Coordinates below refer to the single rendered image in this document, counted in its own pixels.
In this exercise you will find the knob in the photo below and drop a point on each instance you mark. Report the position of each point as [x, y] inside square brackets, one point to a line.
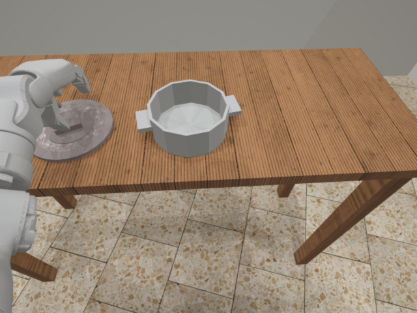
[73, 119]

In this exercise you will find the pot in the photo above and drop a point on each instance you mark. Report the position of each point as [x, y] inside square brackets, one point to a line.
[188, 118]

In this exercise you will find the table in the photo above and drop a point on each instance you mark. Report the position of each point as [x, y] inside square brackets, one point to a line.
[308, 116]

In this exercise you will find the left robot hand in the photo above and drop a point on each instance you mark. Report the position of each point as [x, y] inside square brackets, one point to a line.
[59, 73]

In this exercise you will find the lid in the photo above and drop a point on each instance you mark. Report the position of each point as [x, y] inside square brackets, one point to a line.
[97, 122]

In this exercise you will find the left robot forearm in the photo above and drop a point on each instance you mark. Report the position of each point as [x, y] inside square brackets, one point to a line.
[24, 94]

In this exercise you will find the left robot upper arm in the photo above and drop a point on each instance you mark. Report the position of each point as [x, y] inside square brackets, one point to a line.
[17, 234]

